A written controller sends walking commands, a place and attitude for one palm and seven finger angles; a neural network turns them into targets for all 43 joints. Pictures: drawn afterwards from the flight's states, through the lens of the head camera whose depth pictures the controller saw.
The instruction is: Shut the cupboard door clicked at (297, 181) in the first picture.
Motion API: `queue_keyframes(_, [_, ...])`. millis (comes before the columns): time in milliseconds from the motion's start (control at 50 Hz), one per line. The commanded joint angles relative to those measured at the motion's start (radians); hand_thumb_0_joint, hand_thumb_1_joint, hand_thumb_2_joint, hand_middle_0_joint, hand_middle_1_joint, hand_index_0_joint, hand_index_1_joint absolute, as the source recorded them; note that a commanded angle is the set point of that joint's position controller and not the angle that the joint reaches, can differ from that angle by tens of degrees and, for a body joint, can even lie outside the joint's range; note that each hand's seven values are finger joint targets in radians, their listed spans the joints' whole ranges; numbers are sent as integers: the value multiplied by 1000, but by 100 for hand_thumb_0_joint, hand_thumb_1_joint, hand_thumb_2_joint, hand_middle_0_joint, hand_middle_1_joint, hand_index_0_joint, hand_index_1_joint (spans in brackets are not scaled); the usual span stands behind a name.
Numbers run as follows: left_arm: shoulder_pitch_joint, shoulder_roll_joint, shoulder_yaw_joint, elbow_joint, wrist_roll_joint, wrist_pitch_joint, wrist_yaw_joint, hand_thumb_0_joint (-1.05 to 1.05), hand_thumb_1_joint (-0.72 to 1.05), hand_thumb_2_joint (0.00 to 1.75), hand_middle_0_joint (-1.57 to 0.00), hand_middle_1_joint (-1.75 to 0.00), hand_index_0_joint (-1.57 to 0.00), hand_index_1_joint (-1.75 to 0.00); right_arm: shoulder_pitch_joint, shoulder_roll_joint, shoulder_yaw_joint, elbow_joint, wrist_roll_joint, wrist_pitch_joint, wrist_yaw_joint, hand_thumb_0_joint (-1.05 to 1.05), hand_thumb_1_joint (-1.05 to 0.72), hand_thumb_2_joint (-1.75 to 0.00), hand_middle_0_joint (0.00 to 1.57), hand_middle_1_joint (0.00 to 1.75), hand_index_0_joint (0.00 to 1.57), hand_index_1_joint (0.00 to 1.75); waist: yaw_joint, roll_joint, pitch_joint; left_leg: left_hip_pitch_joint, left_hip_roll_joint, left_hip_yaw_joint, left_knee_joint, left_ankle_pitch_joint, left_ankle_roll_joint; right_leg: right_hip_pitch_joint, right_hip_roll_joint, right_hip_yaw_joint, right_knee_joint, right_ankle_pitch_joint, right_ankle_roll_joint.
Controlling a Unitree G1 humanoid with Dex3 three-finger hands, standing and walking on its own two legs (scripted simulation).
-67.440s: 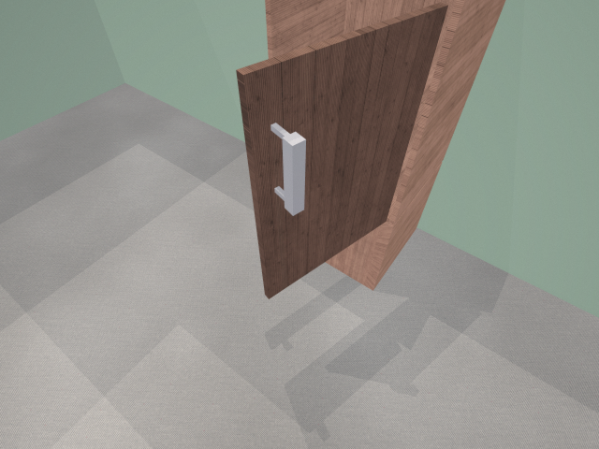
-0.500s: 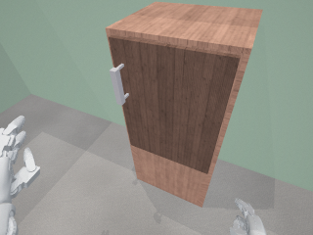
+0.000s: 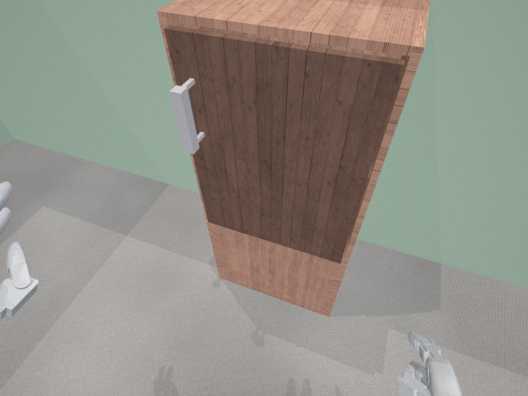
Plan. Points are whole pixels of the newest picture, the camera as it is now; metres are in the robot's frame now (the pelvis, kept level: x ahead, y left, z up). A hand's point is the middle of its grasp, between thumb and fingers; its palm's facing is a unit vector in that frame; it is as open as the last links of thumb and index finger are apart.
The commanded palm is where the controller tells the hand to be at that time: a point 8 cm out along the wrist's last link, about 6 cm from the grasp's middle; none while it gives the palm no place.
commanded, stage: step back with the hand held close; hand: left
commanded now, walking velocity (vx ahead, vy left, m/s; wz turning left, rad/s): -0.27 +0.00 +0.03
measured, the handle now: (190, 116) +0.64 +0.20 +0.08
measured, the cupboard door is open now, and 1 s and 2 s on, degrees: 0 0 0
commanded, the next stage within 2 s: stop stepping back and stand still in 0.80 s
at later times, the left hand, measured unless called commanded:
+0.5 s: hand out of the picture +0.11 +0.26 +0.17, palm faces +0.51 -0.77 -0.40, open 7.4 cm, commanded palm +0.04 +0.30 +0.18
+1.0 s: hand out of the picture -0.03 +0.30 +0.18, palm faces +0.59 -0.70 -0.40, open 7.4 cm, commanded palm -0.11 +0.32 +0.18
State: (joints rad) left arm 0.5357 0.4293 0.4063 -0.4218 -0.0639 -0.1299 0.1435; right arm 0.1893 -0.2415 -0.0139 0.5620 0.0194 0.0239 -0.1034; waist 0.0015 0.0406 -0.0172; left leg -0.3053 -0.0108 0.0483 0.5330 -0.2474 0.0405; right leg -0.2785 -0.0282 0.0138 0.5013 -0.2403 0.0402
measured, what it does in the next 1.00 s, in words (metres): walks backwards: right foot, then left foot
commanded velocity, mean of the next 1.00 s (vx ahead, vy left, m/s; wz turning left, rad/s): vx -0.28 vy -0.01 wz -0.04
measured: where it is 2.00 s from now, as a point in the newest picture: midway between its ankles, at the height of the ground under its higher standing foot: outside the picture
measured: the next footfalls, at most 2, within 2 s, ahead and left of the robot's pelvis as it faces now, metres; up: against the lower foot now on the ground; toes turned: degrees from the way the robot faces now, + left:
right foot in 0.66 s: -0.04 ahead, -0.14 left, +0.00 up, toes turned +10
left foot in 0.88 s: -0.02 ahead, +0.12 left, +0.00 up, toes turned +18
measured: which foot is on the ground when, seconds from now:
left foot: down 0.00-0.78, up 0.80-0.86, down 0.88-1.00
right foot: down 0.00-0.56, up 0.58-0.64, down 0.66-0.90, up 0.92-1.00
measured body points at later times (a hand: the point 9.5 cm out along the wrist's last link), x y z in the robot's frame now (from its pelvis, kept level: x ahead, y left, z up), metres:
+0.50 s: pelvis -0.09 -0.01 -0.01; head -0.09 +0.00 +0.43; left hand +0.07 +0.30 +0.19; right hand +0.07 -0.26 -0.09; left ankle +0.02 +0.09 -0.73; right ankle +0.01 -0.15 -0.73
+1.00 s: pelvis -0.20 +0.00 -0.01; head -0.20 +0.03 +0.43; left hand -0.07 +0.34 +0.20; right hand +0.01 -0.21 -0.08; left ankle -0.06 +0.10 -0.73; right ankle -0.17 -0.14 -0.70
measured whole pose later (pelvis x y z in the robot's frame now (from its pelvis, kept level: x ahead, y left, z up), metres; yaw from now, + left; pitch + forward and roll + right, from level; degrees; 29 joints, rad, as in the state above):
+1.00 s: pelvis -0.20 +0.00 -0.01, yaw +10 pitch +0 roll -5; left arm 0.43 0.44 0.45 -0.49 -0.03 -0.25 0.16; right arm 0.18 -0.18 -0.02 0.61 0.00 -0.11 -0.08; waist -0.01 0.02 0.01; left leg -0.52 0.07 0.06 0.58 -0.08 0.07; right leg -0.43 0.08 0.02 0.90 -0.43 0.02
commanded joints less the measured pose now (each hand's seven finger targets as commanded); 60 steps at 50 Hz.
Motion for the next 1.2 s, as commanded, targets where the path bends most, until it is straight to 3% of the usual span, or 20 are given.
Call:
queue_keyframes(0, [-9, 173, 136, -214, 5, -76, 27, 0, 90, 90, -20, -30, -20, -30, -75, -124, -36, -165, 3, -51, -6, 0, -90, -90, 20, 30, 20, 30, 3, 39, -142, -117, 126, -113, -138, 170, 7, 176, -5, 8, 44, 262, -29])
queue_keyframes(200, [-91, 157, 156, -225, 48, -142, 38, 0, 90, 90, -20, -30, -20, -30, -43, -132, -35, -155, -6, -115, -6, 0, -90, -90, 20, 30, 20, 30, -6, 90, -49, -528, 168, -183, -232, -459, 64, 316, 37, 26, 181, 67, -22])
queue_keyframes(340, [-138, 196, 157, -246, 45, -166, 55, 0, 90, 90, -20, -30, -20, -30, -24, -120, -37, -120, -24, -146, 4, 0, -90, -90, 20, 30, 20, 30, -15, -61, -10, -272, 48, -101, 24, -340, -4, -74, -87, 201, -121, -265, -94])
queue_keyframes(400, [-129, 187, 134, -244, 36, -169, 67, 0, 90, 90, -20, -30, -20, -30, -14, -100, -28, -103, -19, -140, 12, 0, -90, -90, 20, 30, 20, 30, -26, -97, -32, -151, 27, -85, 86, -249, -22, -184, -128, 182, -186, -320, -108])
queue_keyframes(540, [-41, 219, 213, -285, 36, -197, 65, 0, 90, 90, -20, -30, -20, -30, -51, -124, -42, -124, -11, -161, -4, 0, -90, -90, 20, 30, 20, 30, -4, 187, -120, -471, 226, -301, -300, -397, 63, 244, 93, -9, 247, -1, -21])
queue_keyframes(640, [20, 211, 247, -208, 49, -206, 33, 0, 90, 90, -20, -30, -20, -30, -68, -146, -64, -129, -17, -188, 6, 0, -90, -90, 20, 30, 20, 30, 2, 191, -33, -625, 252, -229, -248, -546, 78, 310, 102, 67, 241, -45, -44])
queue_keyframes(680, [3, 195, 199, -262, 13, -218, 30, 0, 90, 90, -20, -30, -20, -30, -34, -97, -46, -102, -16, -196, 18, 0, -90, -90, 20, 30, 20, 30, -14, 18, -58, -281, 140, -129, -81, -249, -3, 8, 4, 181, 34, 47, -102])
queue_keyframes(740, [-59, 230, 176, -309, 13, -191, 47, 0, 90, 90, -20, -30, -20, -30, -32, -83, -54, -70, -16, -183, 25, 0, -90, -90, 20, 30, 20, 30, -18, -153, -132, 18, 30, -10, 226, -167, -67, -281, -178, 368, -207, -153, -156])
queue_keyframes(780, [-135, 215, 131, -315, 34, -170, 56, 0, 90, 90, -20, -30, -20, -30, -47, -59, -37, -61, -23, -161, 24, 0, -90, -90, 20, 30, 20, 30, -28, -235, -75, 49, 13, -15, 340, -118, -68, -372, -233, 350, -241, -118, -175])
queue_keyframes(820, [-192, 218, 128, -296, 40, -167, 55, 0, 90, 90, -20, -30, -20, -30, -42, -61, -27, -55, -27, -148, 16, 0, -90, -90, 20, 30, 20, 30, -40, -183, 2, 57, 33, -58, 173, -127, -49, -405, -165, 251, -198, -156, -126])
queue_keyframes(840, [-226, 226, 134, -303, 40, -169, 52, 0, 90, 90, -20, -30, -20, -30, -52, -80, -31, -55, -25, -149, 6, 0, -90, -90, 20, 30, 20, 30, -40, -63, 36, 36, 59, -90, 7, -145, -34, -400, -86, 190, -137, -186, -89])
queue_keyframes(900, [-160, 185, 175, -256, 45, -198, 42, 0, 90, 90, -20, -30, -20, -30, -59, -112, -56, -78, -20, -181, -3, 0, -90, -90, 20, 30, 20, 30, -11, 316, -114, -362, 373, -372, -424, -579, 81, 101, 138, -1, 451, -171, -11])
queue_keyframes(960, [-36, 177, 187, -301, 12, -180, 21, 0, 90, 90, -20, -30, -20, -30, -46, -97, -67, -107, -16, -195, 29, 0, -90, -90, 20, 30, 20, 30, 7, 173, -179, -169, 339, -214, -361, -425, 32, -2, 128, -45, 538, -272, -36])
queue_keyframes(1040, [3, 168, 167, -346, -15, -132, 31, 0, 90, 90, -20, -30, -20, -30, -44, -79, -39, -126, -12, -191, 41, 0, -90, -90, 20, 30, 20, 30, 0, 244, -129, -94, 248, -23, -329, -420, -68, 86, 125, -144, 102, -290, -58])
queue_keyframes(1060, [-20, 153, 133, -361, -9, -124, 27, 0, 90, 90, -20, -30, -20, -30, -29, -72, -31, -125, -14, -186, 41, 0, -90, -90, 20, 30, 20, 30, -8, 165, -102, -47, 185, 29, -254, -386, -101, 67, 108, -121, -52, -287, -73])
queue_keyframes(1080, [-45, 184, 147, -364, -3, -115, 30, 0, 90, 90, -20, -30, -20, -30, -28, -70, -31, -124, -19, -177, 42, 0, -90, -90, 20, 30, 20, 30, -13, 36, -76, -16, 109, 83, -57, -290, -110, -14, 19, 56, -191, -310, -127])
queue_keyframes(1100, [-91, 220, 165, -357, 2, -113, 39, 0, 90, 90, -20, -30, -20, -30, -29, -74, -34, -103, -24, -165, 42, 0, -90, -90, 20, 30, 20, 30, -10, -137, -49, 43, 71, 63, 253, -156, -100, -225, -173, 335, -325, -413, -218])
queue_keyframes(1120, [-151, 260, 179, -333, 6, -115, 54, 0, 90, 90, -20, -30, -20, -30, -23, -91, -33, -67, -38, -155, 41, 0, -90, -90, 20, 30, 20, 30, -12, -197, -48, 16, 81, -28, 413, -76, -85, -295, -300, 414, -361, -371, -281])
queue_keyframes(1140, [-197, 214, 139, -284, 5, -97, 53, 0, 90, 90, -20, -30, -20, -30, -31, -81, -25, -52, -26, -153, 37, 0, -90, -90, 20, 30, 20, 30, -4, -242, -63, -29, 48, -76, 494, -103, -86, -291, -283, 469, -365, -518, -287])
queue_keyframes(1180, [-225, 163, 80, -200, 16, -77, 68, 0, 90, 90, -20, -30, -20, -30, -49, -80, -13, -61, -18, -152, 16, 0, -90, -90, 20, 30, 20, 30, -25, -192, 47, -90, 77, -78, 320, -77, -62, -193, -206, 314, -280, -345, -218])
